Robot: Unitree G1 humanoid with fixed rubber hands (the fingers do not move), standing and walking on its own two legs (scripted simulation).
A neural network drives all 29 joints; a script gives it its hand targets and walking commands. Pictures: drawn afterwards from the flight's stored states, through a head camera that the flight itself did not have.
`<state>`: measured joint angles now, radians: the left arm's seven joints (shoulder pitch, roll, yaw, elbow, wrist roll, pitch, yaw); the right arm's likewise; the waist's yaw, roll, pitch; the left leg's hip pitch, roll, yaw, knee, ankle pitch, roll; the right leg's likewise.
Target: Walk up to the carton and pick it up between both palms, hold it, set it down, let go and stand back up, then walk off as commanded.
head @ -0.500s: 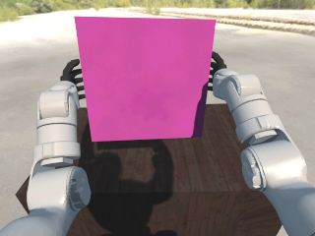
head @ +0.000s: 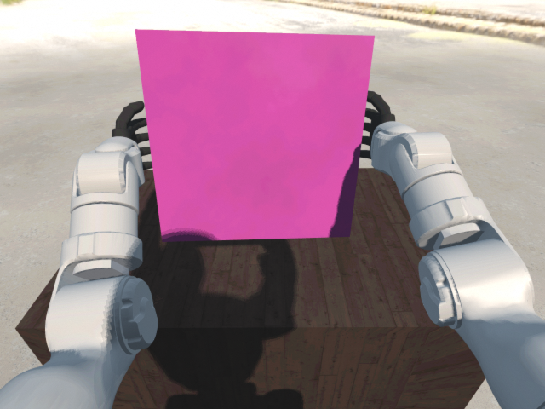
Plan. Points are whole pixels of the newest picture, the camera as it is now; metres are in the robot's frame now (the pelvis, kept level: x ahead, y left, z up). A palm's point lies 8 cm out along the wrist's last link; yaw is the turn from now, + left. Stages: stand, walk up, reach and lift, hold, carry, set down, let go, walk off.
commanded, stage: hold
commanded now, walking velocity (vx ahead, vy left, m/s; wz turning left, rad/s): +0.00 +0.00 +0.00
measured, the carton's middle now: (254, 129) +0.47 +0.00 +0.27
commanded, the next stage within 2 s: none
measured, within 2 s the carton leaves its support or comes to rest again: neither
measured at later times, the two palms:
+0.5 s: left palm (113, 147) +0.35 +0.19 +0.30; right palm (387, 131) +0.35 -0.17 +0.30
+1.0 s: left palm (128, 154) +0.37 +0.18 +0.28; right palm (386, 140) +0.37 -0.18 +0.28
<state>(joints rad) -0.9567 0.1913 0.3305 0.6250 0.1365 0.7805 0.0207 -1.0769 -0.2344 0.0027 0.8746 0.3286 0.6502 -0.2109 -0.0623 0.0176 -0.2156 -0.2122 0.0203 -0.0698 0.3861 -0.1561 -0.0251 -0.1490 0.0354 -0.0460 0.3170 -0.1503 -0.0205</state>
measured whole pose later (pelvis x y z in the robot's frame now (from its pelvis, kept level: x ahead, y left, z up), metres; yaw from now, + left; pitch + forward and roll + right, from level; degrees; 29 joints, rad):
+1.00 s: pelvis -0.01 +0.00 +0.00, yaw +0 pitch -2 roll -1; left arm -0.97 0.19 0.33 0.65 0.14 0.77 0.00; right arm -1.08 -0.24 0.00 0.88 0.32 0.65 -0.20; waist -0.06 0.02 -0.21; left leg -0.21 0.02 -0.07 0.39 -0.14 -0.03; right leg -0.15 0.04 -0.05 0.32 -0.14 -0.02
